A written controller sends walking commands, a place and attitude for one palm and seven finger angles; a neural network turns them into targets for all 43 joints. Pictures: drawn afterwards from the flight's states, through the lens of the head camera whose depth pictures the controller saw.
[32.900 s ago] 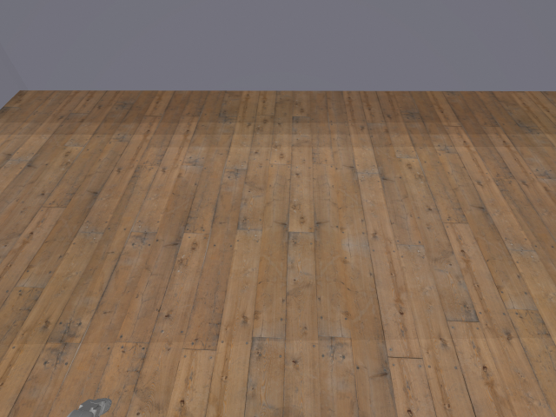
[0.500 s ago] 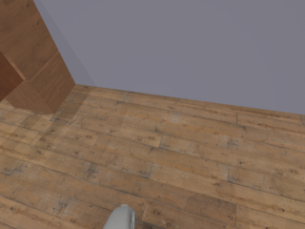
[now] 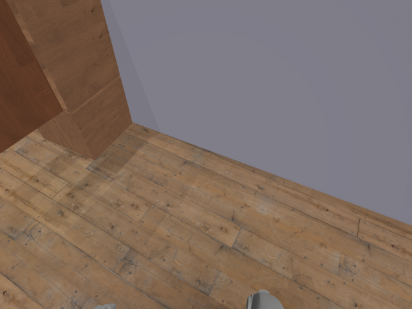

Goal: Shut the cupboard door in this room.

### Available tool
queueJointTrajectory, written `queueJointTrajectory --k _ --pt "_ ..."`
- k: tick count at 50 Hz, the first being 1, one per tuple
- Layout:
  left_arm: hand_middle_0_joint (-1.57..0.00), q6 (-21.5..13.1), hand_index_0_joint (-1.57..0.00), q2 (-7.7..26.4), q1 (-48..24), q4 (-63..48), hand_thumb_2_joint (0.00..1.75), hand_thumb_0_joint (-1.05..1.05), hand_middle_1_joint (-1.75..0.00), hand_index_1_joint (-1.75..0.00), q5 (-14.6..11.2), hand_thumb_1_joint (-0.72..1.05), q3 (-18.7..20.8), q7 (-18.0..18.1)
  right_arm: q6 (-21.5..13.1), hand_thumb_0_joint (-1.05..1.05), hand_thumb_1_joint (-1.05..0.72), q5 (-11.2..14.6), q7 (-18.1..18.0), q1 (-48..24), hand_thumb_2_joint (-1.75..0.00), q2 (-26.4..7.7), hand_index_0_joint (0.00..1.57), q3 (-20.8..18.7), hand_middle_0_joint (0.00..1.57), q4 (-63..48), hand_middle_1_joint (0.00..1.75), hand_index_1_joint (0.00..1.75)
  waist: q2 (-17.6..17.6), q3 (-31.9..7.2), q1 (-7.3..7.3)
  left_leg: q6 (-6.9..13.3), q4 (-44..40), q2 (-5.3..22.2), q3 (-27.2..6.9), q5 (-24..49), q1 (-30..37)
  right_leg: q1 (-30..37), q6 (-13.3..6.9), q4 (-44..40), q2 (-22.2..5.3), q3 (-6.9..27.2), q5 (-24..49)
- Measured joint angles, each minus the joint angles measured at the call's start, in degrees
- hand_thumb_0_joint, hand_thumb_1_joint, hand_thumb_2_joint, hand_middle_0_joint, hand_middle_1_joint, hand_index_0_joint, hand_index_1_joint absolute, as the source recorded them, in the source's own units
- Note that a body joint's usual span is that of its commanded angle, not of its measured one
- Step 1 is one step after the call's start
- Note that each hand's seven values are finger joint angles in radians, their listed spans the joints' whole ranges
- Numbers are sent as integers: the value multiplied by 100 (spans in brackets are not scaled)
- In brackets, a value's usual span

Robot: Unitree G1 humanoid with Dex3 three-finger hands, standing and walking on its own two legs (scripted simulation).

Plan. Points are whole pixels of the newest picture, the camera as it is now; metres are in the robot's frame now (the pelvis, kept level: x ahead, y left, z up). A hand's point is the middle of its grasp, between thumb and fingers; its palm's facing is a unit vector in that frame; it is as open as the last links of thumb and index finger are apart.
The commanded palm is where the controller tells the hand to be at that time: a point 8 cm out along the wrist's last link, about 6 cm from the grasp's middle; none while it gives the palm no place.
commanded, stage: walk to a spot facing it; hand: left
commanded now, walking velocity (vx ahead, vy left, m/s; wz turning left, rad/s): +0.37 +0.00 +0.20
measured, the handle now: out of the picture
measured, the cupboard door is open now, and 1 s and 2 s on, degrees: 86 86 86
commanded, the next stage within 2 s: turn to face it in 0.88 s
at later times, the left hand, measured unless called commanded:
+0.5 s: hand out of the picture +0.15 +0.14 -0.17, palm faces +0.23 -0.95 -0.21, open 7.3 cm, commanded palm none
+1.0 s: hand (129, 193) +0.44 +0.25 -0.16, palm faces +0.25 -0.95 -0.17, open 7.4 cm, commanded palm none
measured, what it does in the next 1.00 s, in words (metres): walks ahead: right foot, then left foot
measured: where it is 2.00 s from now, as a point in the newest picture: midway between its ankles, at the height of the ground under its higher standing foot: (198, 243)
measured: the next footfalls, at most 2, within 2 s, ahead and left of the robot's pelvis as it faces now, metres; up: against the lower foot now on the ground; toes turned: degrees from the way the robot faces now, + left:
right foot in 0.14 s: +0.21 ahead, -0.15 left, +0.00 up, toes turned -7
left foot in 0.62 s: +0.38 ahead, +0.13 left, +0.00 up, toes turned +21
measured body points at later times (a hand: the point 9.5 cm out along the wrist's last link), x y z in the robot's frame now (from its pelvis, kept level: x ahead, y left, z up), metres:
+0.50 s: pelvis +0.21 -0.03 +0.00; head +0.23 -0.03 +0.45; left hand +0.14 +0.19 -0.15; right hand +0.30 -0.26 -0.15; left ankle +0.29 +0.12 -0.69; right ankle +0.17 -0.15 -0.74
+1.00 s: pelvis +0.40 +0.06 +0.01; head +0.39 +0.07 +0.46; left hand +0.42 +0.30 -0.15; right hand +0.44 -0.17 -0.14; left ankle +0.34 +0.12 -0.74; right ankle +0.53 -0.07 -0.67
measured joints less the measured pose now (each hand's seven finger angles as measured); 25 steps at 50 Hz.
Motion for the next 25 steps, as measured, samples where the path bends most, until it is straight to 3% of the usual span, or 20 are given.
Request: queueJointTrajectory --k 4,7,10,12,14,19,25 --pt "-20 -15 -20 -29 -268 -109 90 0 -30 -30 -10 91 -12 -56 23 0 -92 -40 -11 363 -90 -10 20 -27 20 184 30 30 39 -47 -217 -140 -64 50 -82 -287 340 362 -73 -1129 182 -107 127" --pt "-20 -130 -20 -18 -350 -183 90 0 -30 -30 1 91 -28 -86 62 0 -92 -55 -24 661 -90 -18 20 -45 20 323 30 30 119 -49 -340 -276 459 163 -195 -799 373 990 -213 -1943 399 -262 123" --pt "-20 -355 -20 -86 -396 -173 90 0 -30 -30 7 91 -54 -37 190 0 -91 -5 -2 712 -90 -49 20 -62 20 496 30 30 274 114 -317 -160 2932 254 -390 -1219 -573 1153 -638 -1628 476 -486 -26" --pt "-20 -361 -20 -149 -251 -97 90 0 -30 -30 -10 91 -66 6 276 1 -91 -17 36 655 -90 -71 20 -92 20 547 30 30 342 135 -287 -113 4268 337 -381 -826 -1266 1425 -680 -1721 510 -608 -257" --pt "-20 -338 -20 -206 -30 42 90 0 -30 -30 -12 91 -59 64 334 1 -91 -45 70 554 -90 -79 20 -106 20 527 30 30 378 96 -277 -155 4795 505 -315 -301 -1838 1734 -635 -2030 549 -717 -257" --pt "-21 -334 -20 -165 569 436 90 0 -30 -30 -5 94 43 186 386 1 -91 -73 135 271 -90 2 20 -123 20 326 30 30 339 -47 -235 -343 4336 856 -204 316 -2703 2423 -609 -2777 599 -977 -255" --pt "-20 -344 -20 -146 1103 796 90 0 -30 -30 1 93 -12 176 378 1 -92 -64 223 -247 -90 46 20 -93 20 149 30 30 263 31 -16 -367 2534 961 84 581 -2704 3102 -408 -3211 564 -1293 -463"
